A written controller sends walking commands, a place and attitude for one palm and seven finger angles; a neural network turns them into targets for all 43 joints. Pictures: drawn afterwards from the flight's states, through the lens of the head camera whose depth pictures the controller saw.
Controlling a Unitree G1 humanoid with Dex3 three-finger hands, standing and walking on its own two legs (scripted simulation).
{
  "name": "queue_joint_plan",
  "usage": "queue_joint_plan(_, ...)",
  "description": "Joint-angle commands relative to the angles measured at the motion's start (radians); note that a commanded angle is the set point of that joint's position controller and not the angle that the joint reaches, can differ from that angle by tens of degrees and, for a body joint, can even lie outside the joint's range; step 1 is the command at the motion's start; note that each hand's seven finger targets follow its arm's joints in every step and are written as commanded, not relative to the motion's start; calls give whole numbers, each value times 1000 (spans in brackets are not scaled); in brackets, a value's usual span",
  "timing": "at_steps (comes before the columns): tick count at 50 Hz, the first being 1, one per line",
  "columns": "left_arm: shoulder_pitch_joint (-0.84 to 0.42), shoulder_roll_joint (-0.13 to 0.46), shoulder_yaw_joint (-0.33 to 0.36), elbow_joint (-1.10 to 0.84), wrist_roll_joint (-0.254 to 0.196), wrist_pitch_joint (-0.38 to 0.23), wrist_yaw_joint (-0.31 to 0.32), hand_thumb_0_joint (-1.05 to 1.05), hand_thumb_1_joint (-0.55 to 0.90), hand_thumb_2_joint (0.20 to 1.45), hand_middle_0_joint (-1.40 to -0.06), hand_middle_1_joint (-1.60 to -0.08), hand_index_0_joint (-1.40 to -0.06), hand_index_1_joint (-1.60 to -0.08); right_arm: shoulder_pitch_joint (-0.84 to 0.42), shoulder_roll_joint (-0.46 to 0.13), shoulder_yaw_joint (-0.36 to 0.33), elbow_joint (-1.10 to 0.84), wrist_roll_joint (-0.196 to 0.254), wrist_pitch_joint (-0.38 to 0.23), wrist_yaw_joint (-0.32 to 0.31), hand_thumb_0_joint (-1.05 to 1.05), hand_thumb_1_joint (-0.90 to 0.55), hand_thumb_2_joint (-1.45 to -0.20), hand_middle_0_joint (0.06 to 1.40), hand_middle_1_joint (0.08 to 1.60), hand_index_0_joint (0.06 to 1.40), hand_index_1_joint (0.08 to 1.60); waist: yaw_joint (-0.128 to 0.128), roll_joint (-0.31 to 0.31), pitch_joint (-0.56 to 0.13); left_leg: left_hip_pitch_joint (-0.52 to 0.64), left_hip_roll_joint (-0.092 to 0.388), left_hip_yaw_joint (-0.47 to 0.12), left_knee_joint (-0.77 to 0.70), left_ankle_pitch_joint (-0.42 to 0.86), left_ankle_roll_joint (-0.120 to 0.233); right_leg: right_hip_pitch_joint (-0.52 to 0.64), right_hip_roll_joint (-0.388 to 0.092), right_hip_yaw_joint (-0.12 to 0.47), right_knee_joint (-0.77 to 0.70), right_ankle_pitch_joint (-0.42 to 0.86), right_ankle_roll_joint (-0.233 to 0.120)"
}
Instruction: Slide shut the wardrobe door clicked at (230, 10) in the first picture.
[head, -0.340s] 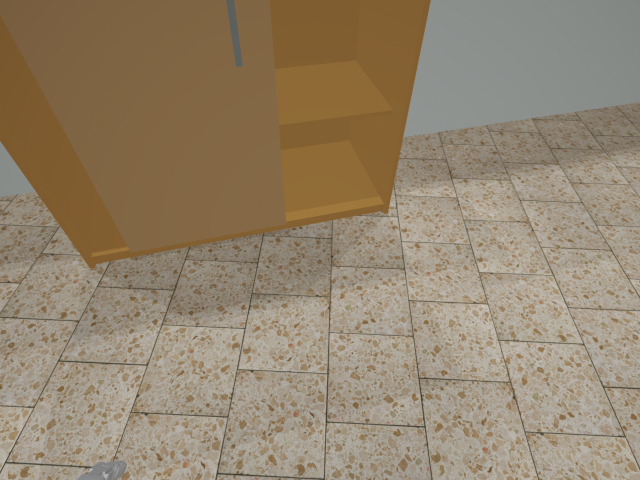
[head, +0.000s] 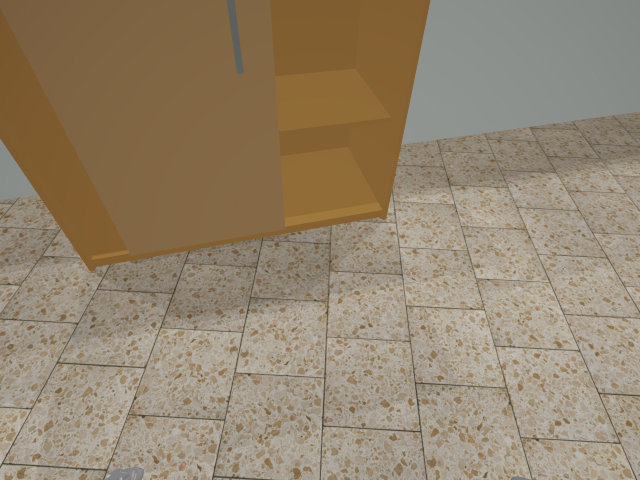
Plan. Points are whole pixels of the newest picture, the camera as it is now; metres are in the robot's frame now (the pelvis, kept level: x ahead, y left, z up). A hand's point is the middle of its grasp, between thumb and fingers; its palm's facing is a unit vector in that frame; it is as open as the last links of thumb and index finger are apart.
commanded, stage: stand and wait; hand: left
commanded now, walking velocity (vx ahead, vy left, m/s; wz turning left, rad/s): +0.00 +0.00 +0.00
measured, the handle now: (231, 9) +1.14 +0.30 +0.15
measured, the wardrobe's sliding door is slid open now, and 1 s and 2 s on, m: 0.46 0.46 0.46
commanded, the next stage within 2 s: look at it before walking up in 0.48 s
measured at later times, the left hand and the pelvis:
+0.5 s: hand out of the picture +0.06 +0.24 -0.15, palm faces -0.04 -0.94 -0.34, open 7.4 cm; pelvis -0.01 -0.01 +0.00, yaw +0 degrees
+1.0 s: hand out of the picture +0.06 +0.24 -0.15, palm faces -0.04 -0.94 -0.34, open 7.4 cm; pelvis -0.01 +0.00 +0.01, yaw +0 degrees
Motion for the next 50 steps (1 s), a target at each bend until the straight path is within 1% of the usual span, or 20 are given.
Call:
queue_joint_plan(1,-42,212,54,-65,-5,-23,10,0,900,900,-200,-300,-200,-300,-43,-206,-43,-59,1,-20,-11,0,-900,-900,200,300,200,300,-3,11,-76,19,101,-70,-58,244,44,13,-111,97,-80,257,-35)
queue_joint_plan(4,-41,213,53,-54,-6,-24,10,0,900,900,-200,-300,-200,-300,-39,-205,-42,-46,3,-18,-10,0,-900,-900,200,300,200,300,-2,0,-61,14,101,-74,-67,221,42,9,-112,100,-93,236,-35)
queue_joint_plan(6,-36,211,52,-44,-7,-24,10,0,900,900,-200,-300,-200,-300,-35,-207,-40,-37,3,-19,-10,0,-900,-900,200,300,200,300,-2,16,-62,18,103,-73,-73,217,41,10,-113,101,-100,232,-35)
queue_joint_plan(8,-35,213,52,-37,-7,-24,10,0,900,900,-200,-300,-200,-300,-30,-209,-40,-28,5,-17,-10,0,-900,-900,200,300,200,300,-4,6,-62,20,104,-77,-76,206,40,9,-110,106,-105,220,-35)
queue_joint_plan(10,-33,213,50,-29,-8,-24,9,0,900,900,-200,-300,-200,-300,-26,-211,-39,-18,4,-20,-9,0,-900,-900,200,300,200,300,-2,18,-69,25,107,-75,-82,211,40,16,-113,103,-106,222,-34)
queue_joint_plan(14,-32,214,49,-15,-8,-24,8,0,900,900,-200,-300,-200,-300,-22,-214,-36,-4,6,-18,-9,0,-900,-900,200,300,200,300,-2,7,-45,14,108,-78,-93,187,39,6,-111,107,-118,199,-33)
queue_joint_plan(15,-31,213,49,-13,-8,-24,8,0,900,900,-200,-300,-200,-300,-18,-215,-36,-1,5,-19,-9,0,-900,-900,200,300,200,300,-2,13,-51,16,109,-78,-98,185,39,9,-111,107,-120,193,-33)
queue_joint_plan(18,-30,216,49,-8,-7,-25,8,0,900,900,-200,-300,-200,-300,-14,-215,-36,7,7,-19,-8,0,-900,-900,200,300,200,300,-2,2,-53,19,110,-78,-99,186,38,10,-111,109,-123,194,-33)
queue_joint_plan(20,-28,214,47,-3,-7,-25,8,0,900,900,-200,-300,-200,-300,-16,-214,-36,11,6,-19,-8,0,-900,-900,200,300,200,300,-1,9,-45,17,109,-80,-104,172,38,4,-114,112,-131,178,-33)
queue_joint_plan(24,-31,215,47,-1,-7,-26,8,0,900,900,-200,-300,-200,-300,-15,-215,-35,17,6,-19,-7,0,-900,-900,200,300,200,300,-2,-3,-43,17,110,-78,-107,169,36,-1,-113,115,-137,172,-33)
queue_joint_plan(26,-34,215,48,-2,-7,-26,7,0,900,900,-200,-300,-200,-300,-13,-216,-35,19,5,-19,-6,0,-900,-900,200,300,200,300,-2,10,-38,11,110,-79,-114,157,35,-2,-112,117,-141,155,-32)
queue_joint_plan(28,-33,215,47,-2,-6,-26,8,0,900,900,-200,-300,-200,-300,-14,-217,-37,18,6,-20,-6,0,-900,-900,200,300,200,300,-3,3,-42,19,111,-82,-111,169,36,-7,-109,116,-138,164,-32)
queue_joint_plan(31,-37,214,48,-2,-6,-26,7,0,900,900,-200,-300,-200,-300,-14,-216,-35,21,5,-21,-6,0,-900,-900,200,300,200,300,-3,12,-45,16,113,-81,-116,172,36,1,-110,117,-140,169,-31)
queue_joint_plan(33,-33,214,48,-3,-6,-28,8,0,900,900,-200,-300,-200,-300,-15,-217,-35,18,6,-21,-6,0,-900,-900,200,300,200,300,-2,1,-50,24,114,-81,-112,184,36,1,-109,114,-138,184,-31)
queue_joint_plan(34,-38,213,48,-2,-5,-28,8,0,900,900,-200,-300,-200,-300,-14,-214,-36,19,6,-21,-6,0,-900,-900,200,300,200,300,-3,3,-41,18,113,-81,-115,179,35,-2,-109,113,-139,180,-29)
queue_joint_plan(36,-36,213,48,-2,-5,-28,8,0,900,900,-200,-300,-200,-300,-16,-215,-36,19,6,-22,-6,0,-900,-900,200,300,200,300,-2,9,-49,22,113,-81,-116,185,36,6,-110,115,-140,187,-30)
queue_joint_plan(41,-34,212,48,-1,-6,-29,8,0,900,900,-200,-300,-200,-300,-19,-215,-36,20,6,-22,-6,0,-900,-900,200,300,200,300,-2,8,-43,28,114,-82,-117,196,35,3,-111,114,-143,201,-30)
queue_joint_plan(43,-31,213,48,-1,-5,-30,8,0,900,900,-200,-300,-200,-300,-16,-217,-37,19,7,-21,-6,0,-900,-900,200,300,200,300,-2,9,-57,38,115,-81,-113,206,36,10,-113,112,-142,212,-29)
queue_joint_plan(46,-32,213,47,1,-6,-29,8,0,900,900,-200,-300,-200,-300,-16,-217,-36,21,7,-23,-7,0,-900,-900,200,300,200,300,-3,18,-56,38,116,-83,-121,212,35,17,-111,111,-141,219,-28)
queue_joint_plan(50,-31,212,47,3,-5,-28,8,0,900,900,-200,-300,-200,-300,-18,-217,-35,22,8,-22,-7,0,-900,-900,200,300,200,300,-2,11,-45,33,117,-84,-126,203,36,14,-111,109,-146,206,-26)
